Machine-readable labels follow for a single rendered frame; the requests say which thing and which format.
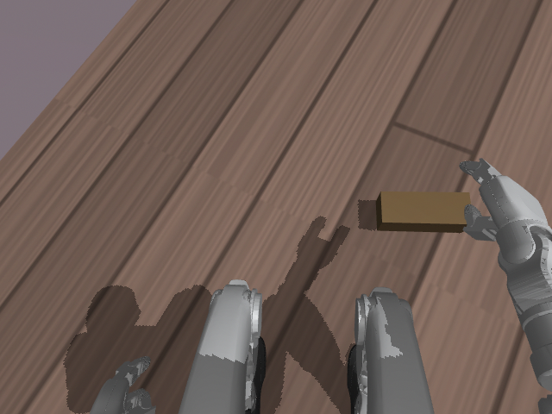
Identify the left robot hand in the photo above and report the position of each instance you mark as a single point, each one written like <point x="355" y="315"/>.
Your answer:
<point x="114" y="396"/>

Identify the left robot foot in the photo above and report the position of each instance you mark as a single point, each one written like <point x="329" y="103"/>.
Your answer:
<point x="259" y="377"/>

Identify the right robot arm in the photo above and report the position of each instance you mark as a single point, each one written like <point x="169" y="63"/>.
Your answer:
<point x="525" y="256"/>

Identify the right robot hand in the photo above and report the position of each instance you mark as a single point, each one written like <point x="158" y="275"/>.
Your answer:
<point x="506" y="200"/>

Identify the carton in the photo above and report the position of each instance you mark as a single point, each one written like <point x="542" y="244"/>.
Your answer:
<point x="421" y="211"/>

